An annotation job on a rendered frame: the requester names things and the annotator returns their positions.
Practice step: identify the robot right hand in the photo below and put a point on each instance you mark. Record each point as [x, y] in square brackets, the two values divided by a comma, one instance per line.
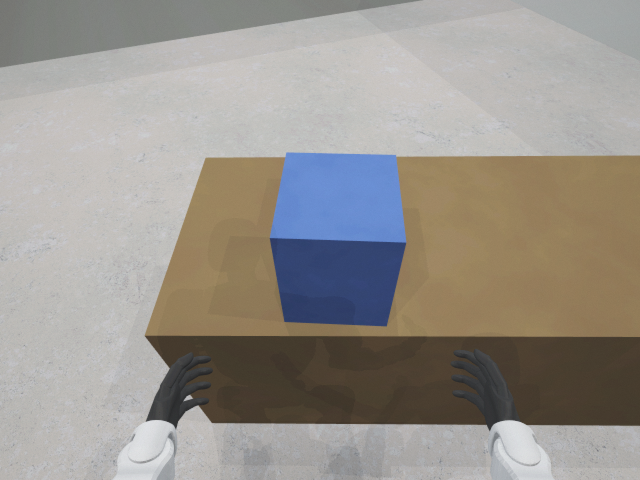
[495, 401]

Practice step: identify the pedestal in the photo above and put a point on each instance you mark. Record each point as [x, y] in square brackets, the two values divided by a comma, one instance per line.
[533, 260]

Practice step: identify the robot left forearm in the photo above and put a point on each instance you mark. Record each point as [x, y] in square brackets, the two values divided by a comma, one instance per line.
[150, 453]

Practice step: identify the robot right forearm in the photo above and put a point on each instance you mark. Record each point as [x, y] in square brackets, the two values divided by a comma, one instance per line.
[515, 453]

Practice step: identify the robot left hand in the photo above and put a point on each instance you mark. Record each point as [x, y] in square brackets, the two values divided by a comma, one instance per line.
[169, 404]

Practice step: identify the carton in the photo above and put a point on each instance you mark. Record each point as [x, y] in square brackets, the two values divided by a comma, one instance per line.
[338, 238]

